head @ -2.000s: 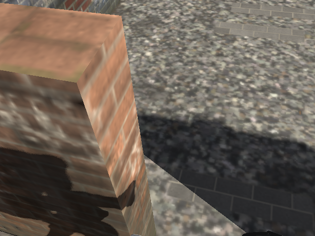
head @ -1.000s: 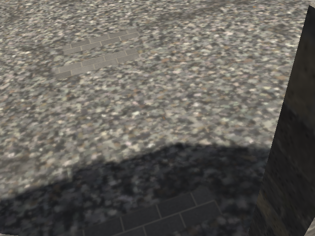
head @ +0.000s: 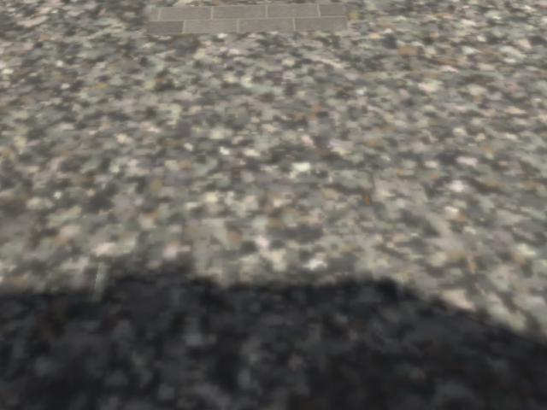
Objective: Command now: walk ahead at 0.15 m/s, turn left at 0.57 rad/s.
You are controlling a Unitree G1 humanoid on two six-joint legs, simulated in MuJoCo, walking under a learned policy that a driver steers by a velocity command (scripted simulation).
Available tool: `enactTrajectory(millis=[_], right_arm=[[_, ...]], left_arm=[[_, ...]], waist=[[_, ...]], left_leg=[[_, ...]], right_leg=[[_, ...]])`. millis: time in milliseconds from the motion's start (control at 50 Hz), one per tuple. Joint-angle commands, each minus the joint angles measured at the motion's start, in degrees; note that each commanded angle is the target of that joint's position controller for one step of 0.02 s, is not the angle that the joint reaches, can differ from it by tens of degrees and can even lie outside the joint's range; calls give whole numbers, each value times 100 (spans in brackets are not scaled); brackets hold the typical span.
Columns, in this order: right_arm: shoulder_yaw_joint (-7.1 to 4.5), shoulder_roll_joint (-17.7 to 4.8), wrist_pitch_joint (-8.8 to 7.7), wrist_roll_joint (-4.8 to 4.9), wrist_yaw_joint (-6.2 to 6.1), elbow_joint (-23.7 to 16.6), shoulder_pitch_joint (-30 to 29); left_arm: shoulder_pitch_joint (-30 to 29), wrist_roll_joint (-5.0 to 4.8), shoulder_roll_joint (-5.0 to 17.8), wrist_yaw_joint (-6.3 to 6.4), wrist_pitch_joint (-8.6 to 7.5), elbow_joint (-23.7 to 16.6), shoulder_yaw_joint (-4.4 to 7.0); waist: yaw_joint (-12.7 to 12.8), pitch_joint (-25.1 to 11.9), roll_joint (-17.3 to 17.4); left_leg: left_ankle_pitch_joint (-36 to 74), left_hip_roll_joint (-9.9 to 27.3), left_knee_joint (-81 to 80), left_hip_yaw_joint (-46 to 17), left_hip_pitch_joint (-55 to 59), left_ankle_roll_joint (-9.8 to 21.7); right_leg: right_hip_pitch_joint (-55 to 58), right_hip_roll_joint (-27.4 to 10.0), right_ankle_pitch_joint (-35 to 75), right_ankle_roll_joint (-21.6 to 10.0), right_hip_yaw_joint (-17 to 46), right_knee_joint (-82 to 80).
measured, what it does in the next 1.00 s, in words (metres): walks ahead, turning left: right foot, then left foot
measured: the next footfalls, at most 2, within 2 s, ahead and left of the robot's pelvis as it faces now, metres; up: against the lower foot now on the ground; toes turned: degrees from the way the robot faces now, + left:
right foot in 0.48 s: +0.21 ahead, -0.12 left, +0.00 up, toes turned +21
left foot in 1.00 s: +0.08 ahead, +0.06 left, +0.00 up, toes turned +33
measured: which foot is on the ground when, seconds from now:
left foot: down 0.00-0.48, up 0.50-0.98, down 1.00-1.00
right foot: down 0.00-0.02, up 0.04-0.46, down 0.48-1.00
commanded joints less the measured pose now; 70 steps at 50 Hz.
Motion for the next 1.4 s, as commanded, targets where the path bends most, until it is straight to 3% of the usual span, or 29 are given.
enactTrajectory(millis=[20, 40, 60, 80, 120, 160, 220, 300, 360, 440, 460, 480, 500, 520, 560, 640, 740, 860, 900, 960, 980, 1000, 1020, 1040, 1080, 1140, 1220, 1320, 1400], right_arm=[[-321, -1013, -122, -80, 22, -112, 1660], [-543, -1734, 29, 116, -16, -238, 1878], [-546, -1531, 156, 228, -146, -371, 2047], [-479, -1303, 239, 178, -235, -427, 1460], [-335, -783, 314, 66, -281, -479, 944], [-266, -569, 220, 31, -237, -575, 700], [-376, -786, 145, -33, -202, -544, 700], [-500, -936, 264, 143, -115, -697, 728], [-561, -991, 377, 70, 2, -820, 715], [-584, -989, 391, 64, 37, -906, 760], [-541, -839, 364, 107, 10, -939, 763], [-440, -423, 363, 176, 20, -1002, 849], [-425, -322, 371, 223, -2, -1078, 1165], [-551, -829, 397, -20, -12, -1086, 857], [-607, -1008, 407, 93, 116, -1058, 756], [-529, -861, 530, 157, 278, -1016, 776], [-406, -700, 567, 146, 170, -1059, 643], [-281, -692, 598, 159, 287, -1220, 123], [-223, -648, 541, 142, 297, -1145, 147], [-116, -542, 428, -75, 37, -822, 607], [-135, -581, 374, -42, -21, -573, 982], [-198, -854, 304, -79, -100, -385, 1466], [-229, -1322, 257, -20, -169, -411, 1949], [-378, -1789, 314, 67, -226, -460, 2006], [-161, -1112, 247, 35, -228, -423, 1385], [-72, -792, 89, 36, -305, -259, 1383], [-24, -690, -24, 40, -333, 274, 1962], [44, -717, -53, 32, -426, 735, 2094], [18, -864, -66, 89, -512, 863, 1697]], left_arm=[[89, 96, 438, -19, 48, -729, 44], [19, -22, 228, -68, 140, -1188, -56], [-708, 168, 658, -82, 161, -1382, 30], [-897, 103, 537, -48, 195, -1515, 30], [-914, 246, 478, 44, 406, -1518, 52], [-384, 302, 519, 86, 608, -1360, 81], [-446, 253, 425, 18, 587, -1340, 62], [-1239, 240, 308, -162, 632, -1608, -4], [-1639, 246, 389, -218, 676, -1762, 17], [-1169, 139, 322, -176, 588, -1680, 51], [-922, 211, 443, -116, 548, -1622, 92], [-789, 361, 962, -66, 529, -1642, 192], [-1148, 323, 1444, -74, 549, -1887, 284], [-1197, 300, 1215, -62, 584, -1869, 291], [-1749, 106, 702, -124, 516, -1848, 97], [-1531, 120, 684, -47, 467, -1710, 93], [-904, 179, 830, 36, 346, -1312, 157], [-716, 209, 1149, -150, 329, -1169, 216], [-871, 214, 1180, -236, 317, -1124, 220], [-991, 115, 1166, -199, 338, -900, 266], [-1005, 130, 1153, -163, 376, -860, 291], [-1082, 166, 751, -184, 388, -906, 183], [-1152, 299, 144, -229, 404, -1078, 13], [-1437, 374, 735, -177, 452, -1221, 143], [-1598, 261, 980, -247, 411, -997, 220], [-1023, 233, 892, -296, 431, -546, 217], [-1411, 236, 591, -374, 445, -553, 113], [-2250, 147, 212, -361, 377, -582, -117], [-1008, 158, 602, -274, 343, -15, -21]], waist=[[-721, -1650, 265], [-805, -2774, 1505], [-1130, -2534, 467], [-864, -1899, 362], [-328, -823, 242], [56, -814, 215], [185, -1050, 293], [-83, -973, 603], [-299, -762, 863], [-113, -626, 807], [7, -605, 649], [-66, -672, -409], [-277, -730, -1416], [-133, -645, -1041], [-369, -183, -579], [-208, -136, -682], [-28, -472, -1065], [265, -351, -1046], [187, -267, -1002], [-215, -111, -910], [-375, -350, -602], [-587, -556, 428], [-609, -722, 1640], [-820, -481, 1365], [-433, 458, 920], [-97, 228, 809], [-137, 297, 469], [-252, 397, 706], [390, -253, 446]], left_leg=[[1913, 828, -211, -1459, 3904, 789], [3195, 2539, -875, -4386, 5222, 2105], [2009, 2190, -1372, -4351, 4958, 1921], [1201, 2054, -1479, -3851, 4269, 1814], [1422, 1572, -1547, -3144, 2647, 1488], [2126, 1132, -1658, -2484, 1835, 1238], [2883, 813, -1537, -1990, 1631, 1097], [168, 635, -1946, -2403, 1511, 798], [-1261, 529, -2035, -2750, 1346, 660], [-415, 529, -1674, -3154, 1123, 456], [-875, 331, -1410, -3093, 750, 213], [-2361, -191, -260, -2469, 198, -101], [-3026, -1050, 1257, -892, -417, -310], [-2761, -498, 2273, -875, -175, -318], [-1896, -333, 2879, -1083, 238, -279], [-1398, -384, 3123, -874, -142, -529], [-1694, -316, 2134, -817, -147, -614], [-1627, -7, 989, -692, 577, -335], [-1886, -84, 450, -455, 1304, -263], [-1825, -231, -951, -17, 2336, 63], [-1457, -348, -1423, -60, 3147, 98], [-2158, 387, -2044, -1285, 4069, 205], [-2045, 1793, -2425, -3278, 4819, 319], [-2492, 2341, -2908, -4202, 4174, 960], [-1996, 1619, -2993, -3031, 3587, 760], [1083, 1136, -2767, -1798, 3577, 526], [3153, 1107, -2495, -1290, 3616, 576], [3721, 971, -2231, -580, 3126, 290], [4840, 1101, -728, -449, 3104, 138]], right_leg=[[-1922, -371, 2777, -150, 190, 2675], [-3371, 694, -645, 86, 792, 4979], [-3949, 536, 52, 0, 1669, 5056], [-4125, 412, 481, -9, 1775, 4951], [-3850, 173, 692, -72, 1814, 4354], [-2917, 239, 1035, -101, 1750, 3698], [-2490, 373, 1335, -71, 1690, 2760], [-2304, 488, 1528, -3, 1714, 1631], [-2005, 688, 1507, 39, 1635, 806], [-740, 875, 1524, -144, 1551, -787], [-123, 655, 1729, -206, 1716, -1474], [323, -531, 1052, -446, 2834, -2301], [318, -1855, 1363, -975, 4290, -2785], [-431, -1872, 1450, -1381, 4406, -2728], [-1076, -1152, 1250, -1130, 3281, -2831], [-83, -733, 2920, -988, 2167, -2597], [1032, -902, 4851, -1098, 1855, -2072], [320, -1254, 696, -1024, 2129, -3010], [-222, -1167, 638, -906, 1860, -3061], [-666, -1018, 1166, -788, 1497, -2599], [-989, -829, 1342, -604, 1158, -1999], [-1824, -337, 1256, -358, 456, -564], [-3186, 229, -232, -78, 183, 1487], [-3908, 438, -26, -145, 831, 1901], [-4029, 65, 1129, -169, 1318, 2293], [-3399, 49, 1936, 37, 1284, 2178], [-3525, 337, 2314, 100, 1187, 1877], [-2316, 675, 2764, -159, 963, -88], [-521, 1128, 2772, -647, 967, -767]])
Keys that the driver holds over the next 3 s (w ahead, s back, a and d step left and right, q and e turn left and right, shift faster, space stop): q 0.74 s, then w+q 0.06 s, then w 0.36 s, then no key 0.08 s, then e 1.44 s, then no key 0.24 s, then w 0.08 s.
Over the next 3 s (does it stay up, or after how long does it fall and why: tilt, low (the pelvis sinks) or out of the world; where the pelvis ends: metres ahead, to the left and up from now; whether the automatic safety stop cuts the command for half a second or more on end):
stays up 0.30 0.13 0.04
